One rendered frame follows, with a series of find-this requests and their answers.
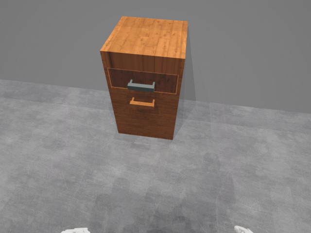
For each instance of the handle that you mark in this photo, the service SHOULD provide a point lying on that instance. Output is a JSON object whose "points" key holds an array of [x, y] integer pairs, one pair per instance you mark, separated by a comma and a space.
{"points": [[141, 87], [144, 105]]}

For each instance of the cabinet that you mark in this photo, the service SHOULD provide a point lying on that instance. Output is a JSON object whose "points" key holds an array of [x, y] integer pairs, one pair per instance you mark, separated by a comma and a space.
{"points": [[152, 45]]}

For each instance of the drawer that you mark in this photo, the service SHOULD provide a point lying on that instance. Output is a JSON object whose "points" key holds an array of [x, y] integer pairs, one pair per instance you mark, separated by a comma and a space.
{"points": [[163, 82]]}

